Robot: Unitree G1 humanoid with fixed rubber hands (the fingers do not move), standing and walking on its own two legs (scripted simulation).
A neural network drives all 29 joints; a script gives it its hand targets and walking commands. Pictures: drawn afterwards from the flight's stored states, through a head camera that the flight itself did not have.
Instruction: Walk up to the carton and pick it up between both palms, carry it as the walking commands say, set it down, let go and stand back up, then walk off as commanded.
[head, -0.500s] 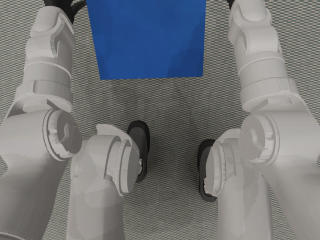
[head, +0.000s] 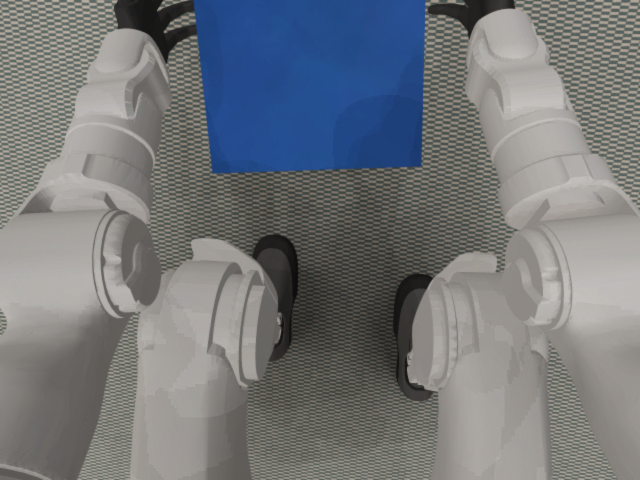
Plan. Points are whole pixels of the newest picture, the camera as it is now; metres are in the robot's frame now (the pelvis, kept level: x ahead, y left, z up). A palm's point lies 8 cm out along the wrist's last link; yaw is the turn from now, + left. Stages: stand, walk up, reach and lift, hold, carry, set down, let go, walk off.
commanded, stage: set down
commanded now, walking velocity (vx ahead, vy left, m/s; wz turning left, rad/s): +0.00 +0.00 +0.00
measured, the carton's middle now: (315, 47) +0.52 +0.07 -0.28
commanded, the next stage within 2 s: let go in 1.96 s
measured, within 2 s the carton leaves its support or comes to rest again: neither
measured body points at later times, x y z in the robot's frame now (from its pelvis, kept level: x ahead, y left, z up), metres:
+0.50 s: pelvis -0.02 +0.01 +0.00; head +0.35 +0.01 +0.24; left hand +0.49 +0.26 -0.20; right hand +0.55 -0.13 -0.20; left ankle +0.13 +0.13 -0.32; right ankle +0.08 -0.11 -0.32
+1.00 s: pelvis -0.01 +0.00 +0.06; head +0.33 +0.02 +0.35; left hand +0.51 +0.27 -0.07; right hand +0.57 -0.13 -0.07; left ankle +0.12 +0.13 -0.32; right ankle +0.08 -0.11 -0.32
